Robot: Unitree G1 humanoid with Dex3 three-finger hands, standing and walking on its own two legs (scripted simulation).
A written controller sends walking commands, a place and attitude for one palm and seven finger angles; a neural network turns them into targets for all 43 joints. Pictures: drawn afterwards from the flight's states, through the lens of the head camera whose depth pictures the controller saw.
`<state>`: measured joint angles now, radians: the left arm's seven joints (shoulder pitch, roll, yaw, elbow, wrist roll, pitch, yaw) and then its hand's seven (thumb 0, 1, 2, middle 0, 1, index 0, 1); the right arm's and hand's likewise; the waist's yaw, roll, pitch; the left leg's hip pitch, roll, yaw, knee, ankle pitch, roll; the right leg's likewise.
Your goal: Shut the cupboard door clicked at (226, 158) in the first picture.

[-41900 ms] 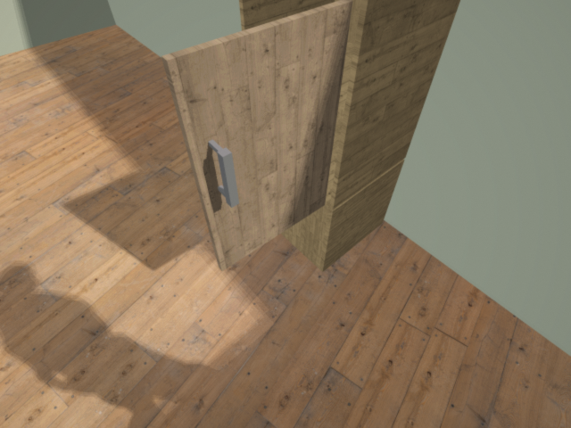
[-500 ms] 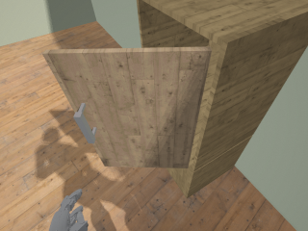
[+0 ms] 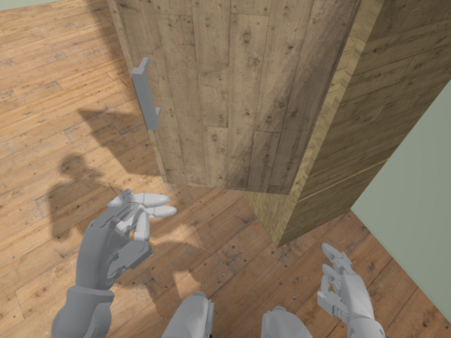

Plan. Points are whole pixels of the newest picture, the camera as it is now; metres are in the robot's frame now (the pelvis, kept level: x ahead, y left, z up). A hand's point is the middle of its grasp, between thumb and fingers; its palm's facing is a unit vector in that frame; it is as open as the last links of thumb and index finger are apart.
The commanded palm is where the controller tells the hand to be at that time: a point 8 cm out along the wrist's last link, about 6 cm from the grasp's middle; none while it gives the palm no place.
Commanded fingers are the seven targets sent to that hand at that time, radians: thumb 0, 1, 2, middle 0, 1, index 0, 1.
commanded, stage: raise the hand and make a fist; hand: left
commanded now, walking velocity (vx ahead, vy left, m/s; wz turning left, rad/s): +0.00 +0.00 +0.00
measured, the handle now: (149, 95) +0.53 +0.21 +0.12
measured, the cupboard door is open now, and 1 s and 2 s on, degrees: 57 57 57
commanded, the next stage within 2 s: bring the fist close to the handle in 1.26 s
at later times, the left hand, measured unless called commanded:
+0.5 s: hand (131, 233) +0.25 +0.17 +0.08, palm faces -0.06 -1.00 -0.03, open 3.2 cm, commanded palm +0.24 +0.24 +0.10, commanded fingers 0.00 0.90 0.90 -1.26 -1.46 -1.26 -1.46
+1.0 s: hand (114, 189) +0.30 +0.20 +0.14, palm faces +0.01 -1.00 -0.03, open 3.1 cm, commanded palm +0.26 +0.25 +0.12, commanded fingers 0.00 0.90 0.90 -1.30 -1.50 -1.30 -1.50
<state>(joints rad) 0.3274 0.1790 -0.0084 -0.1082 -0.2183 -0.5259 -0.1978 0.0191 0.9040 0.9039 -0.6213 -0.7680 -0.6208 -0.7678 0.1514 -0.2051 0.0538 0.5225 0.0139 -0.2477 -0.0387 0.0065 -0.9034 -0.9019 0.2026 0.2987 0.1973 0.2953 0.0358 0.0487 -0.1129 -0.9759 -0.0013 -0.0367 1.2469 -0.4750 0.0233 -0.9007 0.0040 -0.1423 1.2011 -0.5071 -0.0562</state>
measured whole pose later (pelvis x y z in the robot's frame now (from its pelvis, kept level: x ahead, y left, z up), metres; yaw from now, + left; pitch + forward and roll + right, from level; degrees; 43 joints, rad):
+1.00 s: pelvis +0.06 +0.01 +0.05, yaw +0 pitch +10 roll -2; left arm 0.33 0.24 0.18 -0.08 -0.31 -0.29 -0.24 0.02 0.90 0.90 -1.29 -1.50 -1.29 -1.50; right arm 0.28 -0.26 0.04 0.52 0.04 -0.19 -0.05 0.01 -0.90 -0.90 0.20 0.30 0.20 0.30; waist 0.02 0.06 -0.12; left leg -0.71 -0.01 -0.01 0.99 -0.47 0.04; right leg -0.65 0.02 -0.10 0.94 -0.48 -0.03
